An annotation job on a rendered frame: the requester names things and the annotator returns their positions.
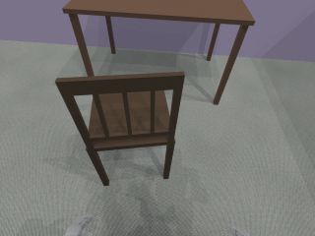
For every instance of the left robot hand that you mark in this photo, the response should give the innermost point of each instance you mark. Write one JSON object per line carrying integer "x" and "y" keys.
{"x": 79, "y": 224}

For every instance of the chair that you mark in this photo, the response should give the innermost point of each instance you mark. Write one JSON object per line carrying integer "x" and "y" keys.
{"x": 128, "y": 111}

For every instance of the table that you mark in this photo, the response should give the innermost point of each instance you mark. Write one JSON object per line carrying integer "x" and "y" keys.
{"x": 227, "y": 12}

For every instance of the right robot hand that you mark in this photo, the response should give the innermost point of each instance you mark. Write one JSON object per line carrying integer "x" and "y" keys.
{"x": 235, "y": 231}

